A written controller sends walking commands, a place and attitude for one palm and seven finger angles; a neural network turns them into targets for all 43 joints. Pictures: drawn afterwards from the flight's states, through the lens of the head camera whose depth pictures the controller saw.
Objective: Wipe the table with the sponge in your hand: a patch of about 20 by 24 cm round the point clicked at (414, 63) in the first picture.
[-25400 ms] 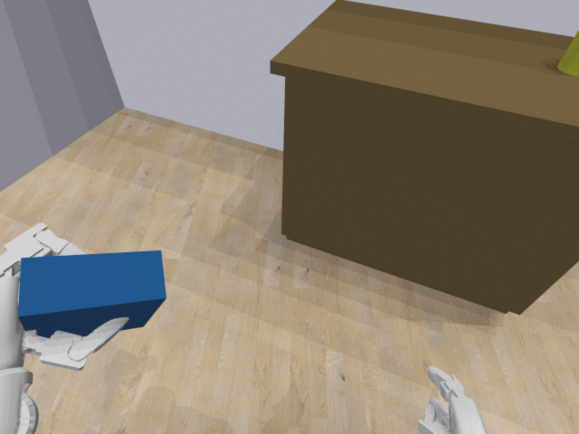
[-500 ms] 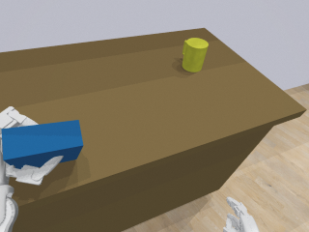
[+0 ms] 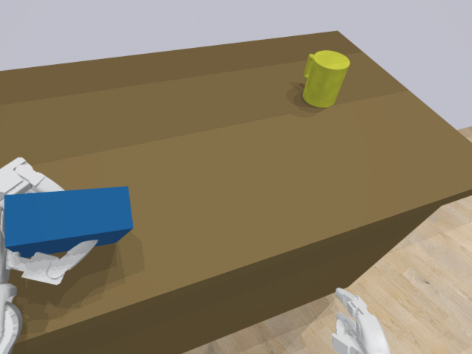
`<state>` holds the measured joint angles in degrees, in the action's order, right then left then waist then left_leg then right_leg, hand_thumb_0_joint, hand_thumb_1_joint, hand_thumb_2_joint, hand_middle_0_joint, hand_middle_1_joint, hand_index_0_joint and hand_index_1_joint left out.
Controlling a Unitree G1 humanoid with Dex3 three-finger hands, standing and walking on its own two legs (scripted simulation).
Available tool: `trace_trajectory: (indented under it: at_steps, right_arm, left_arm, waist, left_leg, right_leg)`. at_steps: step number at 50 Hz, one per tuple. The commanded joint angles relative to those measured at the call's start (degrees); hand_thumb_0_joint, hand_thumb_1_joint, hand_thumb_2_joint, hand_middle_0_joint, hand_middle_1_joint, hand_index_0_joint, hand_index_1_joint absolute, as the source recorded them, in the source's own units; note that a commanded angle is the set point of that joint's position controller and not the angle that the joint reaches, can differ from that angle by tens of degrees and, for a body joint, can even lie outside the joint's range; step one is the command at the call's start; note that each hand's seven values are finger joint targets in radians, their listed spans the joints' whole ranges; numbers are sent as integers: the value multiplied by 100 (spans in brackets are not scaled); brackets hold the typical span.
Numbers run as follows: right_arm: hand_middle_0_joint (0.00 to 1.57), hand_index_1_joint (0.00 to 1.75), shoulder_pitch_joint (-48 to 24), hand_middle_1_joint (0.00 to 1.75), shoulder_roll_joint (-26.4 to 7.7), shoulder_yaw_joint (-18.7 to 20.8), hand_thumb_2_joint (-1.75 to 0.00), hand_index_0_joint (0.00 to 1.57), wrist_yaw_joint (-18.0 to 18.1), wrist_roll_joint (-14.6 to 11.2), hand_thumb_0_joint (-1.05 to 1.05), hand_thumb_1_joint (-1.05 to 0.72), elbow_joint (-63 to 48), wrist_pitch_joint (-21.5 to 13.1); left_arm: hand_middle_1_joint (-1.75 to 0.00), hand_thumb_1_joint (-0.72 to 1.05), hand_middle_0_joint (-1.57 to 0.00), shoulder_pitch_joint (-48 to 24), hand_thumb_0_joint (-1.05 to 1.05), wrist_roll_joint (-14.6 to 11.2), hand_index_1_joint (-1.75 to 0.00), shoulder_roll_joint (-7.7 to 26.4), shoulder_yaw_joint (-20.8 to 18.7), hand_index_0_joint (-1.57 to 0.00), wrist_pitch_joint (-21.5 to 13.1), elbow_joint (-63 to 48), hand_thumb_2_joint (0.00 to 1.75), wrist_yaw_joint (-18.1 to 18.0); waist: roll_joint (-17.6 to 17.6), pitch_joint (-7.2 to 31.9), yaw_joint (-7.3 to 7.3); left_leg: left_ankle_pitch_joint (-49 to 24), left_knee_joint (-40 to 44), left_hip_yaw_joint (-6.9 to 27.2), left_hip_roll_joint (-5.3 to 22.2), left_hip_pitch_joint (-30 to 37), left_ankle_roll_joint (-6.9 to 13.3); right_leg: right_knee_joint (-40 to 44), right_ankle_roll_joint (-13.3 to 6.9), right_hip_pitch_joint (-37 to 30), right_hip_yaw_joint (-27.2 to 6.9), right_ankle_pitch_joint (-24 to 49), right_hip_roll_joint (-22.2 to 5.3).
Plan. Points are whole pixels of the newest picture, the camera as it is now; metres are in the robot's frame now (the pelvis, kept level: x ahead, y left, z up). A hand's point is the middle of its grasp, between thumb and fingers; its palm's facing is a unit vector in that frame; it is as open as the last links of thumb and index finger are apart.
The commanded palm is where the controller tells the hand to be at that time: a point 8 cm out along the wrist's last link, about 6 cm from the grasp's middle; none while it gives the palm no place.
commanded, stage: come to a stop and stand still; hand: left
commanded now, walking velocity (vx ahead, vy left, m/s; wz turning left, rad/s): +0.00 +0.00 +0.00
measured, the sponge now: (89, 222) +0.24 +0.22 +0.15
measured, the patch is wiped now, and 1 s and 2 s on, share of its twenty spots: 0.00 0.00 0.00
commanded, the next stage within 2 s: look again from close up in 0.70 s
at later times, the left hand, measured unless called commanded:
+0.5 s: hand (71, 241) +0.20 +0.22 +0.17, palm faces +0.44 -0.83 -0.33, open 9.1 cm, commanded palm +0.15 +0.25 +0.18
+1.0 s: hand (76, 240) +0.20 +0.21 +0.17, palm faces +0.40 -0.85 -0.34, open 9.1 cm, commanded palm +0.15 +0.25 +0.18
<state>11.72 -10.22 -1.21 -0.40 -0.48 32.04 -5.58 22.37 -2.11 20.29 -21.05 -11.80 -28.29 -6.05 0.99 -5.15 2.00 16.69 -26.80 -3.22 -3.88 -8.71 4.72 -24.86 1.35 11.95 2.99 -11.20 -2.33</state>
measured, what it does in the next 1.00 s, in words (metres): stands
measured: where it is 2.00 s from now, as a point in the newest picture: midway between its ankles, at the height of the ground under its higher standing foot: outside the picture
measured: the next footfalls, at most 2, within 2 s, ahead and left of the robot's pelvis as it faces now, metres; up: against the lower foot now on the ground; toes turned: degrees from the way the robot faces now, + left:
none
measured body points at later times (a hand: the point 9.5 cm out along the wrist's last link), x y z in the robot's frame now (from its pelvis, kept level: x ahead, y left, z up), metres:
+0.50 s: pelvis -0.01 -0.04 +0.00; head +0.00 -0.03 +0.45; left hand +0.17 +0.26 +0.19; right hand +0.17 -0.26 -0.07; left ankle -0.02 +0.05 -0.74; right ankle +0.02 -0.15 -0.74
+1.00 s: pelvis -0.01 -0.03 +0.00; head +0.01 -0.02 +0.45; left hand +0.18 +0.26 +0.19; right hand +0.17 -0.26 -0.07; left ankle -0.02 +0.05 -0.74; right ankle +0.02 -0.15 -0.74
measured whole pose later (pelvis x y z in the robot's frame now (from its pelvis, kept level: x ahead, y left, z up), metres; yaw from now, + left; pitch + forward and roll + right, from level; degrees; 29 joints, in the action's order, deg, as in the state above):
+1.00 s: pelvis -0.01 -0.03 +0.00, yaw +0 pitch -1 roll -1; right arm 11.6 -11.9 -0.3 2.0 -1.0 33.1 -5.0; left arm 25.4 -3.7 19.8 -19.3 -10.6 -27.5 -7.6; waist 0.3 -2.5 1.0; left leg 15.0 -25.5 -2.0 -1.5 -9.7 2.9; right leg -21.8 -0.6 12.0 4.4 -8.9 0.0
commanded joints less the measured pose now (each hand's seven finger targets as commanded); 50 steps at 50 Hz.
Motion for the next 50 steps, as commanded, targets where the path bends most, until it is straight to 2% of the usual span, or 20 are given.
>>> trace_trajectory:
  at_steps: [1, 4, 6, 9, 11, 12, 15, 16, 20, 21, 25, 26, 30, 31, 35, 36, 41, 45, 46, 50]
  right_arm:
    - [20, 30, -415, 30, -807, 318, -90, 20, 79, -37, 0, -90, -876, -242]
    - [20, 30, -423, 30, -836, 377, -90, 20, 114, -41, 0, -90, -889, -237]
    - [20, 30, -426, 30, -824, 338, -90, 20, 127, -49, 0, -90, -865, -215]
    - [20, 30, -458, 30, -844, 377, -90, 20, 157, -46, 0, -90, -879, -216]
    - [20, 30, -482, 30, -829, 338, -90, 20, 182, -47, 0, -90, -857, -190]
    - [20, 30, -488, 30, -846, 368, -90, 20, 197, -41, 0, -90, -877, -194]
    - [20, 30, -611, 30, -826, 336, -90, 20, 231, -70, 0, -90, -867, -205]
    - [20, 30, -516, 30, -825, 317, -90, 20, 243, -40, 0, -90, -846, -170]
    - [20, 30, -641, 30, -833, 323, -90, 20, 275, -70, 0, -90, -857, -214]
    - [20, 30, -562, 30, -818, 303, -90, 20, 286, -41, 0, -90, -846, -192]
    - [20, 30, -622, 30, -839, 315, -90, 20, 289, -64, 0, -90, -838, -239]
    - [20, 30, -569, 30, -829, 293, -90, 20, 291, -39, 0, -90, -833, -226]
    - [20, 30, -627, 30, -836, 303, -90, 20, 288, -62, 0, -90, -836, -271]
    - [20, 30, -556, 30, -832, 290, -90, 20, 293, -36, 0, -90, -816, -258]
    - [20, 30, -605, 30, -837, 313, -90, 20, 288, -59, 0, -90, -799, -288]
    - [20, 30, -542, 30, -837, 300, -90, 20, 291, -37, 0, -90, -786, -276]
    - [20, 30, -534, 30, -854, 311, -90, 20, 287, -43, 0, -90, -752, -289]
    - [20, 30, -577, 30, -847, 329, -90, 20, 279, -74, 0, -90, -760, -292]
    - [20, 30, -515, 30, -847, 318, -90, 20, 279, -49, 0, -90, -759, -263]
    - [20, 30, -574, 30, -836, 330, -90, 20, 280, -79, 0, -90, -780, -252]
  left_arm:
    - [-160, 10, -120, -37, 0, 12, -160, 723, -394, -120, -238, -840, 130, -42]
    - [-160, 10, -120, -57, 0, 17, -160, 860, -494, -120, -262, -1009, 130, -89]
    - [-160, 10, -120, 105, 0, -18, -160, 657, -320, -120, -247, -875, 130, -84]
    - [-160, 10, -120, 8, 0, -4, -160, 793, -384, -120, -258, -1069, 130, -118]
    - [-160, 10, -120, 129, 0, -28, -160, 645, -271, -120, -238, -906, 130, -125]
    - [-160, 10, -120, 61, 0, -19, -160, 827, -403, -120, -232, -995, 130, -147]
    - [-160, 10, -120, 71, 0, -25, -160, 858, -447, -120, -196, -886, 130, -176]
    - [-160, 10, -120, 98, 0, -54, -160, 664, -292, -120, -193, -694, 130, -154]
    - [-160, 10, -120, -59, 0, -31, -160, 880, -437, -120, -180, -835, 130, -183]
    - [-160, 10, -120, -20, 0, -55, -160, 703, -284, -120, -187, -699, 130, -165]
    - [-160, 10, -120, -84, 0, -24, -160, 831, -344, -120, -159, -764, 130, -194]
    - [-160, 10, -120, -111, 0, -34, -160, 652, -179, -120, -165, -689, 130, -180]
    - [-160, 10, -120, -34, 0, -16, -160, 880, -376, -120, -141, -745, 130, -209]
    - [-160, 10, -120, -48, 0, -30, -160, 695, -218, -120, -151, -676, 130, -193]
    - [-160, 10, -120, 81, 0, -33, -160, 892, -429, -120, -124, -736, 130, -219]
    - [-160, 10, -120, 75, 0, -53, -160, 718, -271, -120, -130, -681, 130, -203]
    - [-160, 10, -120, 131, 0, -65, -160, 746, -295, -120, -119, -725, 130, -198]
    - [-160, 10, -120, 178, 0, -64, -160, 949, -484, -120, -110, -883, 130, -208]
    - [-160, 10, -120, 154, 0, -83, -160, 770, -324, -120, -122, -815, 130, -187]
    - [-160, 10, -120, 182, 0, -75, -160, 926, -476, -120, -107, -870, 130, -198]
  waist:
    - [-399, 1050, -89]
    - [-405, 1184, -93]
    - [-446, 1184, -100]
    - [-426, 1200, -96]
    - [-441, 1175, -98]
    - [-387, 1144, -94]
    - [-304, 1005, -97]
    - [-180, 953, -102]
    - [-253, 905, -98]
    - [-246, 918, -103]
    - [-290, 755, -101]
    - [-282, 799, -109]
    - [-218, 752, -86]
    - [-191, 818, -110]
    - [-167, 903, -97]
    - [-144, 988, -112]
    - [-263, 990, -112]
    - [-279, 1048, -103]
    - [-233, 1039, -115]
    - [-346, 932, -104]
  left_leg:
    - [-2940, 372, 648, 957, -31, -923]
    - [-2655, 299, 607, 900, -204, -826]
    - [-2538, 336, 596, 859, -142, -811]
    - [-2323, 338, 649, 881, -237, -733]
    - [-2062, 396, 636, 854, -199, -682]
    - [-2004, 398, 667, 875, -264, -664]
    - [-1403, 485, 655, 836, -320, -552]
    - [-1180, 515, 678, 853, -395, -507]
    - [-872, 592, 688, 829, -385, -427]
    - [-748, 610, 703, 848, -439, -398]
    - [-461, 652, 703, 823, -494, -361]
    - [-356, 669, 715, 822, -525, -343]
    - [-270, 689, 712, 828, -519, -329]
    - [-221, 696, 718, 824, -543, -320]
    - [-492, 646, 710, 819, -457, -324]
    - [-522, 640, 696, 823, -472, -322]
    - [-892, 660, 729, 856, -452, -353]
    - [-1269, 630, 741, 882, -329, -399]
    - [-1274, 657, 745, 901, -376, -405]
    - [-1210, 699, 742, 912, -363, -426]
  right_leg:
    - [82, -288, -655, -4, 1086, -39]
    - [64, -340, -966, -131, 1672, -160]
    - [69, -339, -824, -155, 1579, -162]
    - [86, -355, -922, -223, 1630, -220]
    - [148, -335, -784, -250, 1425, -212]
    - [164, -341, -842, -279, 1489, -237]
    - [310, -334, -668, -458, 1169, -245]
    - [371, -331, -643, -404, 973, -275]
    - [485, -322, -546, -558, 735, -253]
    - [526, -326, -579, -511, 574, -299]
    - [703, -323, -415, -637, 245, -273]
    - [730, -324, -454, -603, 58, -301]
    - [822, -308, -368, -663, -90, -279]
    - [826, -311, -415, -619, -210, -298]
    - [786, -310, -490, -679, 149, -280]
    - [754, -303, -560, -616, 134, -303]
    - [587, -304, -649, -537, 600, -280]
    - [449, -310, -708, -533, 1046, -254]
    - [438, -306, -747, -453, 1008, -272]
    - [440, -309, -664, -512, 973, -244]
